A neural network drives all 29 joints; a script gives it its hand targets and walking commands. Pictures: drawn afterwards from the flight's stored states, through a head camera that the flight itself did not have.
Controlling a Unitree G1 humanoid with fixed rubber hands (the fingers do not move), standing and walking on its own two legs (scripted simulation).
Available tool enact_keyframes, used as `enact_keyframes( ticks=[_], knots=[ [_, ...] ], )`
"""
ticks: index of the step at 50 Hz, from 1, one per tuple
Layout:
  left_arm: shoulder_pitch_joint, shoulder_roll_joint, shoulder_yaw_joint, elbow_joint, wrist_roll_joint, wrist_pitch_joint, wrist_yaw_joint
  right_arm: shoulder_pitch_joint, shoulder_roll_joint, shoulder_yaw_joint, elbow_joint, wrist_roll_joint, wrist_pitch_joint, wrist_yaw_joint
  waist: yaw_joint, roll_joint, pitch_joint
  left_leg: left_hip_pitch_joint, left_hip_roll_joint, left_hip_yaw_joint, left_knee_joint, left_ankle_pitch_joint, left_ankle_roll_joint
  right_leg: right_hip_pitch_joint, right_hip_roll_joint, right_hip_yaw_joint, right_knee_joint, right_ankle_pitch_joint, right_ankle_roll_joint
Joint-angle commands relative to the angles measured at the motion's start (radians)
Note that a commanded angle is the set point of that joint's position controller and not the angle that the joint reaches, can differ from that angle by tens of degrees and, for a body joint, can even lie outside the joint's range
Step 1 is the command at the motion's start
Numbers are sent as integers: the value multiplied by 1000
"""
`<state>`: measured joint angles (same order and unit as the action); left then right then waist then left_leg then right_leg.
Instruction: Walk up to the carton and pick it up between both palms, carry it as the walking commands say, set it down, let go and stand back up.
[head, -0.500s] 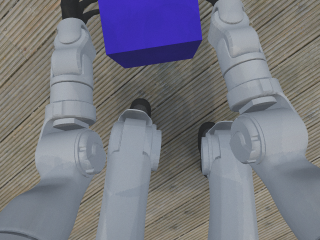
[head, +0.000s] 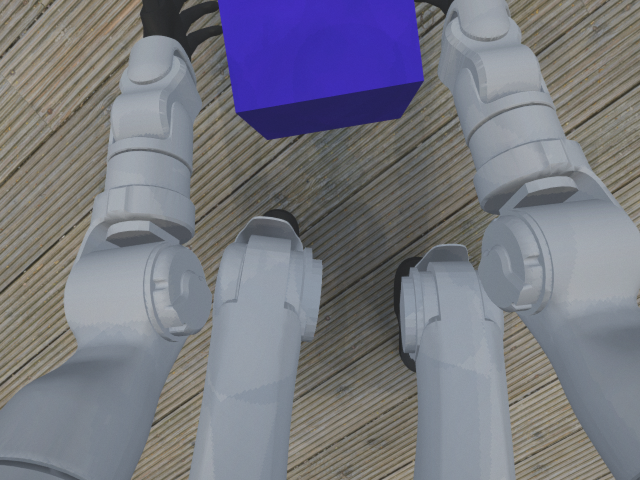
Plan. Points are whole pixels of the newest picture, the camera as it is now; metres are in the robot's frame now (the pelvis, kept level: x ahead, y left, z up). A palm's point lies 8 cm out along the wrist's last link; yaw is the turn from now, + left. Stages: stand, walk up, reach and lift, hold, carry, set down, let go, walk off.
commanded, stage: set down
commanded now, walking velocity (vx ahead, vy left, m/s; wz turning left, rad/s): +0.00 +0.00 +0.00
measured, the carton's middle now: out of the picture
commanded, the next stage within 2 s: none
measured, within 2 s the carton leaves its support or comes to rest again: rests again in 0.72 s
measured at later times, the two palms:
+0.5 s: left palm (176, 55) +0.46 +0.25 -0.21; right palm (463, 19) +0.53 -0.03 -0.21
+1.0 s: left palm (176, 59) +0.46 +0.25 -0.22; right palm (457, 25) +0.53 -0.03 -0.22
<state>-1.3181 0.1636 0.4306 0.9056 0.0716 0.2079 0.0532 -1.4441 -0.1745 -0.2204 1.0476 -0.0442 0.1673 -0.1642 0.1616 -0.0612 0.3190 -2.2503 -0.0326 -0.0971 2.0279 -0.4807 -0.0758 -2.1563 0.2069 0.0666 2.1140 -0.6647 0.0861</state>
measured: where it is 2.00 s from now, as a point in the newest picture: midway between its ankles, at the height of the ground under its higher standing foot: (341, 309)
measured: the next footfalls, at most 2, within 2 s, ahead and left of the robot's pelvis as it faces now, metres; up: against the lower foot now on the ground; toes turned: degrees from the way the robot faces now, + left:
none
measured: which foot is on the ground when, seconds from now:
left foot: down 0.00-1.00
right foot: down 0.00-1.00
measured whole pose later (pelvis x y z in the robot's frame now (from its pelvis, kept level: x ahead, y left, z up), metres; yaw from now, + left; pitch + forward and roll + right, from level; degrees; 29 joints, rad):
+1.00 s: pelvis +0.00 +0.00 -0.01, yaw -1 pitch +41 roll +0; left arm -1.32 0.21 0.48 1.03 0.12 0.15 -0.04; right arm -1.45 -0.17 -0.21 1.12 -0.04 0.15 -0.11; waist 0.17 -0.07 0.32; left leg -2.27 0.00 -0.09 2.05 -0.50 -0.08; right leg -2.20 0.22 0.07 2.13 -0.66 0.08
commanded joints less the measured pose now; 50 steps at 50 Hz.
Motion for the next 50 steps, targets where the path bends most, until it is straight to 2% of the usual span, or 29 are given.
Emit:
enact_keyframes(
  ticks=[1,2,6,9,10,11,12,13,15,16,19,21,22,24,28,30,31,32,34,38,39,41,42,43,45,46,47,48,50],
  knots=[
    [-595,-551,-257,-75,1,-54,-282,-507,861,306,-48,36,-33,240,129,-160,-1006,525,-31,176,-35,376,63,182,2,-76,-181,307,-53],
    [-574,-530,-249,-76,-4,-59,-282,-529,838,317,-58,43,-36,241,149,-181,-989,518,-34,176,-30,369,73,139,1,-86,-167,286,-48],
    [-550,-511,-204,-10,16,-43,-287,-501,804,287,-21,23,-21,239,127,-212,-911,474,-27,157,-36,305,79,131,-7,-76,-172,236,-47],
    [-560,-479,-195,-38,42,-45,-284,-487,792,268,-29,20,-26,241,134,-169,-895,466,-30,169,-45,291,83,106,6,-78,-169,230,-44],
    [-532,-469,-172,-18,53,-43,-288,-489,797,277,-27,17,-20,242,151,-207,-884,448,-26,168,-29,295,85,108,1,-66,-180,227,-41],
    [-521,-492,-172,-29,44,-45,-285,-481,771,271,-52,15,-26,241,129,-194,-885,476,-37,167,-44,293,86,92,8,-86,-178,213,-39],
    [-564,-445,-166,-29,58,-48,-285,-486,764,258,-14,6,-24,241,144,-196,-863,470,-31,161,-37,318,85,63,5,-70,-178,231,-46],
    [-560,-444,-176,-41,45,-50,-282,-481,768,261,-26,12,-23,240,117,-193,-885,475,-30,160,-40,287,89,90,7,-77,-167,222,-48],
    [-514,-470,-161,13,61,-45,-283,-480,758,265,-35,9,-28,243,140,-162,-851,459,-33,168,-46,283,90,75,5,-67,-179,214,-47],
    [-525,-451,-134,-18,72,-48,-289,-467,762,259,-24,-12,-23,240,147,-212,-858,429,-30,168,-22,312,88,81,-2,-56,-183,242,-46],
    [-527,-429,-123,13,68,-52,-283,-465,745,249,7,-18,-22,234,159,-207,-831,408,-23,165,-30,291,78,109,-9,-51,-177,231,-46],
    [-529,-424,-139,-29,45,-67,-286,-508,759,289,-81,11,-32,226,152,-249,-877,434,-24,158,-27,310,86,138,-6,-66,-173,258,-32],
    [-546,-414,-144,-38,44,-72,-283,-510,744,306,-92,24,-39,221,170,-230,-886,396,-23,164,-13,319,84,158,-9,-47,-172,302,-45],
    [-567,-397,-144,-41,34,-79,-281,-485,745,278,-54,12,-40,220,134,-231,-860,415,-22,155,-17,330,85,138,-7,-60,-161,310,-44],
    [-519,-392,-131,-17,31,-87,-277,-527,742,332,-113,34,-51,216,188,-251,-893,381,-20,161,-5,354,79,199,-22,-39,-160,352,-38],
    [-546,-383,-138,-31,26,-92,-270,-510,724,307,-94,30,-49,210,155,-242,-881,385,-20,157,-15,348,82,178,-16,-51,-151,352,-36],
    [-518,-370,-139,4,37,-91,-269,-499,729,300,-58,30,-45,215,171,-196,-855,384,-16,161,-16,344,80,164,-20,-33,-163,335,-42],
    [-503,-366,-106,20,45,-91,-271,-500,724,313,-66,25,-47,212,180,-249,-830,342,-12,162,-14,318,84,172,-29,-29,-169,327,-38],
    [-525,-380,-137,-8,25,-92,-267,-477,697,279,-37,13,-51,215,140,-217,-850,382,-14,154,-6,349,75,128,-19,-43,-159,318,-45],
    [-539,-352,-142,6,25,-100,-256,-479,678,279,-13,17,-54,221,152,-191,-807,403,-21,152,-35,331,83,116,-17,-54,-152,300,-45],
    [-513,-377,-126,12,35,-94,-268,-461,656,274,-23,-6,-54,217,114,-228,-793,358,-15,147,1,358,69,124,-30,-48,-150,343,-50],
    [-486,-349,-112,56,53,-100,-260,-443,682,279,5,9,-54,228,166,-190,-760,378,-14,154,-22,335,81,81,-25,-41,-156,299,-42],
    [-456,-358,-121,53,41,-99,-257,-465,651,264,-25,-1,-60,220,129,-205,-770,409,-12,141,-16,355,74,74,-29,-54,-157,296,-38],
    [-471,-354,-105,56,52,-98,-257,-495,648,266,-57,9,-60,227,156,-193,-767,414,-16,140,-31,349,82,60,-24,-48,-165,283,-42],
    [-486,-360,-102,67,46,-96,-254,-476,627,255,-34,0,-60,224,124,-194,-755,412,-17,139,-37,312,79,62,-25,-59,-156,258,-47],
    [-455,-365,-116,54,51,-101,-249,-489,631,257,-57,11,-65,232,153,-166,-768,401,-25,146,-31,337,83,48,-17,-56,-149,273,-46],
    [-478,-337,-115,23,42,-111,-247,-482,628,261,-41,3,-64,225,130,-203,-766,411,-22,143,-27,336,76,67,-23,-64,-154,279,-41],
    [-489,-314,-91,44,58,-116,-245,-493,617,273,-48,12,-68,225,161,-175,-766,404,-16,159,-19,326,77,66,-25,-46,-155,275,-41],
    [-448,-313,-85,76,56,-113,-242,-486,606,264,-35,8,-69,223,161,-189,-760,380,-16,153,-19,321,81,74,-28,-42,-162,274,-40]
  ],
)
